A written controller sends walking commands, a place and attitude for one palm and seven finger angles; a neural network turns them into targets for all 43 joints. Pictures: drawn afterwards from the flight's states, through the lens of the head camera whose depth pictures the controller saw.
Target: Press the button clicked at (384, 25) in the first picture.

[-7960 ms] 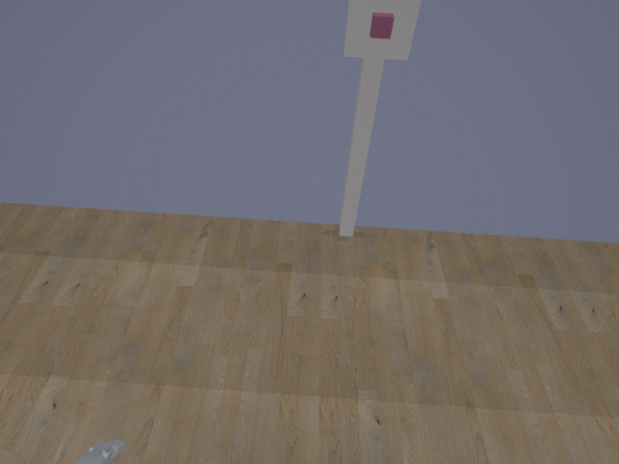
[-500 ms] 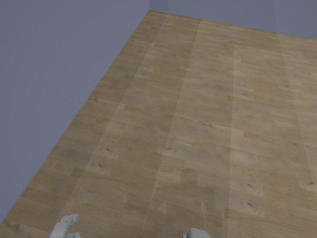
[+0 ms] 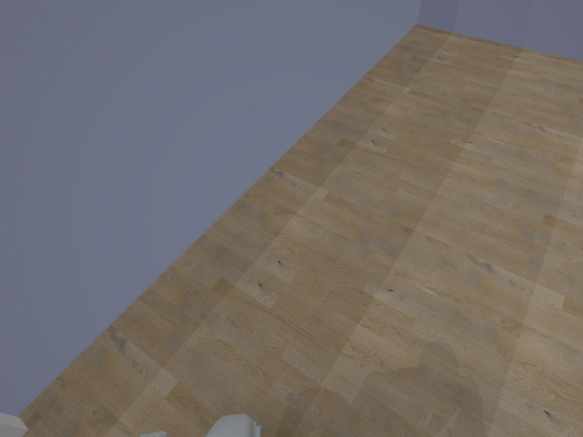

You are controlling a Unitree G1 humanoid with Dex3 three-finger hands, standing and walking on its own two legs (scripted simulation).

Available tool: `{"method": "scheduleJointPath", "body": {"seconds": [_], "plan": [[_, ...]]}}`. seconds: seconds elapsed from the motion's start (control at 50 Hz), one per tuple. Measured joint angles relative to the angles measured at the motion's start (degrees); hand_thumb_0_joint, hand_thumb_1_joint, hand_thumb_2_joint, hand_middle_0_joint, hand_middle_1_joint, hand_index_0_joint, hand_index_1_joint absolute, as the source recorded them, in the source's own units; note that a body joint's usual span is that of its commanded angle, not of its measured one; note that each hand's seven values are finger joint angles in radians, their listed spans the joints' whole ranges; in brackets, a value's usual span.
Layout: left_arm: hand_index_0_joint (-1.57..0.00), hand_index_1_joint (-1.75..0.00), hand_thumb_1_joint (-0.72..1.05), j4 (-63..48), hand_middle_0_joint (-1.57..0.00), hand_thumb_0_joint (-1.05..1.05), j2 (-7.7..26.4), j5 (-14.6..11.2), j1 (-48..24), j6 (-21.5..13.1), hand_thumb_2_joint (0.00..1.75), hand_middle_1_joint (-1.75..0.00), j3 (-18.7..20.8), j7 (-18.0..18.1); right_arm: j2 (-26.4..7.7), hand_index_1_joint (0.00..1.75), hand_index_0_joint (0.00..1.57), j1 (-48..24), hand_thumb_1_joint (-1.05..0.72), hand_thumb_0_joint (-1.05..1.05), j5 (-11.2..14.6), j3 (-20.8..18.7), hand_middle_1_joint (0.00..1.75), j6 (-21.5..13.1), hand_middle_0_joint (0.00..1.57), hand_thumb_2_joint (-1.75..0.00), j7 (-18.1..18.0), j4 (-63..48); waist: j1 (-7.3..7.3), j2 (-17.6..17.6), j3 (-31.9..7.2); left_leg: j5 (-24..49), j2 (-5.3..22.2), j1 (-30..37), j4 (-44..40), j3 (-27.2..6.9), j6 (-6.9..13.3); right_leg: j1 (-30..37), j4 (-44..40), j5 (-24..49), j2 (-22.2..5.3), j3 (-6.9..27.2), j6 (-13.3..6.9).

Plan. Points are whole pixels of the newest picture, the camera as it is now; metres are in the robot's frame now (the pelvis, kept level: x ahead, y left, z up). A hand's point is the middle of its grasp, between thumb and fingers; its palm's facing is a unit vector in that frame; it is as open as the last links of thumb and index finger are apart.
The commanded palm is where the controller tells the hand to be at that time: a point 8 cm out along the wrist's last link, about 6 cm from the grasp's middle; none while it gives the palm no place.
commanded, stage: turn to face it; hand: left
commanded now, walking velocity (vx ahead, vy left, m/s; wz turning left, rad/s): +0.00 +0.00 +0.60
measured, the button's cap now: out of the picture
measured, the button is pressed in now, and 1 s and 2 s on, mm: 0 0 0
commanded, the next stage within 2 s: take the last steps up to it in 1.62 s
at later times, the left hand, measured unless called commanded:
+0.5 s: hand out of the picture +0.03 +0.30 -0.17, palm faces +0.30 -0.93 -0.23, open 7.4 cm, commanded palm none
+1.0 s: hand out of the picture +0.02 +0.23 -0.13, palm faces +0.51 -0.80 -0.30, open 7.4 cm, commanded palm none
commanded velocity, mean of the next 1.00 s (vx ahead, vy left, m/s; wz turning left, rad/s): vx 0.00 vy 0.00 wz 0.60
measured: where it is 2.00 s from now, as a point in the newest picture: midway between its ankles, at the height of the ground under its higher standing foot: outside the picture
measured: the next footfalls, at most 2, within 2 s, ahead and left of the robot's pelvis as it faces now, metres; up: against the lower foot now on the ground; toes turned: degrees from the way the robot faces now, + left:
left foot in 0.16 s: +0.03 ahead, +0.14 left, +0.00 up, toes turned +13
right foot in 0.82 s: +0.10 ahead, -0.07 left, +0.00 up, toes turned +28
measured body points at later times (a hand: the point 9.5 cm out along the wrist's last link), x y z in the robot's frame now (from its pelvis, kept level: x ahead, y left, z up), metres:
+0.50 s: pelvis +0.00 +0.07 +0.00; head +0.02 +0.11 +0.45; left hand +0.02 +0.35 -0.15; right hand +0.15 -0.16 -0.12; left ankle -0.01 +0.13 -0.74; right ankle +0.03 -0.12 -0.64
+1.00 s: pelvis +0.02 +0.00 +0.00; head +0.07 -0.02 +0.45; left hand -0.01 +0.27 -0.11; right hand +0.18 -0.22 -0.16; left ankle -0.08 +0.12 -0.64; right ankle +0.06 -0.09 -0.74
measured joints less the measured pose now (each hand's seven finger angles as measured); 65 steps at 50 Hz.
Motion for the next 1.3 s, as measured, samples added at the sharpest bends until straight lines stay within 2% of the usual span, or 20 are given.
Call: {"method": "scheduleJointPath", "body": {"seconds": [0.1,0.16,0.18,0.22,0.26,0.3,0.38,0.48,0.6,0.72,0.78,0.82,0.86,0.9,0.96,1.04,1.16,1.26,1.3], "plan": [[-0.2,-0.3,0.9,1.51,-0.21,0.01,2.1,0.4,2.31,0.74,0.89,-0.29,0.97,-0.18,0.64,0.3,0.2,-3.51,-0.91,0.01,0.31,0.8,0.3,-0.81,0.2,-0.9,0.1,-1.45,2.1,-1.86,0.67,-1.63,-0.05,4.84,-13.54,3.88,1.36,-0.97,3.38,-1.87,-1.98,-3.27,1.52],[-0.2,-0.3,0.9,2.23,-0.2,0.01,3.92,0.15,3.76,1.22,0.89,-0.29,1.83,-0.35,0.85,0.3,0.2,-4.92,-0.91,0.01,0.3,1.31,0.3,-2.01,0.2,-0.9,0.23,-3.15,2.96,-3.08,0.27,3.28,-0.87,9.55,-24.37,5.89,3.13,-2.7,8.25,-4.4,-3.65,-5.03,3.13],[-0.2,-0.3,0.9,2.65,-0.2,0.01,4.79,-0.13,3.84,1.62,0.89,-0.29,2.25,-0.44,1.28,0.3,0.2,-5.5,-0.91,0.01,0.2,1.33,0.3,-2.71,0.2,-0.9,0.19,-3.55,3.03,-4.37,0.36,2.91,-1.89,9.39,-24.61,6.09,5.23,-4.48,12.29,-5.89,-4.64,-3.53,3.86],[-0.2,-0.3,0.9,3.41,-0.2,0.01,6.02,-0.28,3.33,3.1,0.89,-0.29,2.77,-0.25,1.96,0.3,0.2,-6.2,-0.91,0.0,0.37,1.87,0.3,-3.78,0.2,-0.89,0.02,-4.23,3.58,-5.77,0.7,1.74,-2.9,8.73,-23.07,5.75,8.08,-9.13,23.16,-12.95,-3.35,2.87,5.1],[-0.2,-0.3,0.9,3.95,-0.2,0.01,6.29,-0.2,2.68,4.0,0.9,-0.29,3.02,-0.12,2.31,0.3,0.2,-6.03,-0.91,0.0,0.35,2.3,0.3,-4.3,0.2,-0.89,-0.59,-4.64,3.54,-5.46,0.35,2.37,-3.07,9.48,-24.61,4.71,9.06,-12.96,31.8,-13.43,-1.41,6.71,5.8],[-0.19,-0.3,0.91,3.94,-0.2,0.01,6.13,-0.21,1.76,4.03,0.9,-0.29,3.11,-0.44,2.5,0.3,0.2,-5.6,-0.91,0.0,0.3,2.54,0.3,-4.31,0.2,-0.89,-1.2,-4.78,3.19,-4.73,-0.01,4.23,-3.41,10.79,-27.67,3.43,9.19,-15.77,36.79,-9.97,-0.37,9.17,6.39],[-0.19,-0.3,0.91,2.56,-0.2,0.01,5.78,-0.21,-0.17,3.12,0.9,-0.29,3.0,-0.93,3.0,0.3,0.21,-4.17,-0.9,0.0,0.42,2.98,0.3,-4.32,0.2,-0.89,-1.5,-4.4,2.58,-3.87,-0.62,7.65,-4.6,13.15,-33.32,0.95,9.92,-18.6,38.73,-3.93,0.32,12.47,7.33],[-0.19,-0.3,0.91,1.22,-0.2,0.01,5.53,-0.2,-2.48,2.75,0.9,-0.29,2.95,-0.68,4.11,0.3,0.21,-1.52,-0.9,0.0,0.4,3.02,0.3,-4.17,0.2,-0.89,-1.36,-3.55,1.51,-3.76,-1.64,9.61,-6.25,14.24,-36.34,-1.87,10.3,-18.75,36.13,-1.26,0.88,14.64,8.17],[-0.19,-0.3,0.91,0.39,-0.2,0.01,4.86,-0.45,-5.15,2.83,0.9,-0.29,2.75,-0.32,4.81,0.3,0.21,2.02,-0.9,0.0,0.02,2.56,0.3,-3.93,0.21,-0.89,-1.44,-2.41,-0.55,-3.08,-2.25,10.31,-8.01,13.56,-36.55,-5.44,10.11,-16.55,30.14,-3.82,2.61,15.42,8.15],[-0.19,-0.3,0.91,-1.18,-0.2,0.01,3.35,-1.06,-7.94,2.47,0.9,-0.29,1.94,-0.03,4.12,0.3,0.21,4.67,-0.9,0.0,-0.31,1.79,0.3,-3.2,0.21,-0.89,-1.67,-1.01,-2.51,-1.11,-1.82,10.59,-9.14,11.79,-35.26,-9.67,8.79,-12.86,19.99,-7.32,5.6,15.87,6.93],[-0.2,-0.3,0.9,-2.12,-0.2,0.01,2.45,-1.41,-8.39,1.79,0.9,-0.29,1.35,0.03,3.38,0.3,0.21,5.4,-0.9,0.0,-0.27,1.23,0.3,-2.62,0.2,-0.89,-1.65,-0.37,-2.96,0.06,-1.86,10.35,-9.75,10.61,-33.9,-11.79,7.6,-9.18,11.25,-5.08,7.04,15.82,6.02],[-0.2,-0.3,0.9,-2.83,-0.2,0.01,2.26,-1.51,-7.81,1.0,0.9,-0.29,0.96,0.03,2.98,0.3,0.21,5.95,-0.9,0.01,0.06,0.86,0.3,-2.33,0.2,-0.89,-1.53,-0.22,-2.63,0.11,-2.44,9.45,-10.77,9.27,-31.74,-12.66,6.56,-5.06,1.97,0.27,6.98,15.5,5.25],[-0.2,-0.3,0.9,-2.6,-0.2,0.01,1.57,-1.0,-7.24,0.38,0.89,-0.29,0.69,0.34,2.22,0.3,0.21,5.42,-0.9,0.01,0.37,0.26,0.3,-1.91,0.2,-0.89,-1.54,0.11,-2.32,1.27,-2.14,1.83,-10.24,6.15,-23.64,-11.45,5.04,-4.37,1.27,1.11,7.34,14.23,1.62],[-0.2,-0.3,0.9,-2.27,-0.2,0.01,0.96,-0.77,-6.08,0.62,0.89,-0.29,0.12,0.39,1.5,0.3,0.21,5.26,-0.9,0.01,0.06,-0.35,0.3,-1.4,0.2,-0.89,-1.42,-0.12,-2.59,1.57,-2.3,-3.25,-9.89,2.01,-11.15,-8.47,3.87,-3.39,1.26,0.3,6.23,12.56,-0.19],[-0.2,-0.3,0.9,-1.46,-0.2,0.01,0.26,-0.81,-4.09,0.69,0.89,-0.29,-0.06,0.29,0.38,0.3,0.2,4.68,-0.9,0.01,-0.25,-0.88,0.3,-1.05,0.2,-0.89,-0.79,-0.11,-2.4,1.65,-2.48,-0.87,-7.17,-1.8,2.11,-5.02,2.34,-1.21,-0.77,0.62,4.75,10.53,-0.45],[-0.2,-0.3,0.9,-0.64,-0.2,0.01,-0.26,-0.68,-2.04,0.09,0.89,-0.29,-0.15,0.14,-0.52,0.3,0.2,3.65,-0.91,0.01,-0.25,-0.94,0.3,-0.73,0.2,-0.89,-0.37,-0.05,-1.91,1.38,-1.89,2.24,-3.5,-3.01,7.43,-3.92,0.62,0.53,-1.67,0.58,3.15,7.29,-0.29],[-0.2,-0.3,0.9,0.59,-0.2,0.01,-0.21,-0.03,1.37,-0.21,0.89,-0.29,0.06,0.02,-0.88,0.3,0.2,0.05,-0.91,0.01,-0.13,-0.5,0.3,0.12,0.2,-0.9,-0.3,0.14,0.17,0.11,-0.56,-0.05,-0.93,-0.51,1.64,-2.14,-0.1,1.07,-0.43,-0.63,0.79,3.21,0.51],[-0.2,-0.3,0.9,2.08,-0.21,0.01,1.59,0.46,3.85,0.48,0.89,-0.29,0.8,-0.11,-0.13,0.3,0.2,-4.27,-0.91,0.01,0.35,0.66,0.3,-0.77,0.2,-0.9,-0.29,-1.24,2.46,-1.82,0.67,-2.31,-1.08,5.14,-13.16,1.84,1.24,-0.06,2.58,-2.18,-1.25,0.71,2.14],[-0.2,-0.3,0.9,2.77,-0.21,0.01,2.75,0.36,4.77,0.79,0.89,-0.29,1.32,-0.15,0.31,0.3,0.2,-5.55,-0.91,0.01,0.45,1.19,0.3,-1.69,0.2,-0.9,-0.3,-2.23,3.11,-2.71,0.73,1.01,-1.75,8.69,-21.67,3.43,2.09,-0.98,5.21,-3.56,-2.2,-0.27,3.19]]}}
